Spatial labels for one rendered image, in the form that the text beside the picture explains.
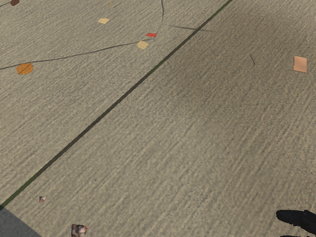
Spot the right robot hand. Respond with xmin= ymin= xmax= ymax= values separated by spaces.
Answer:
xmin=276 ymin=209 xmax=316 ymax=237

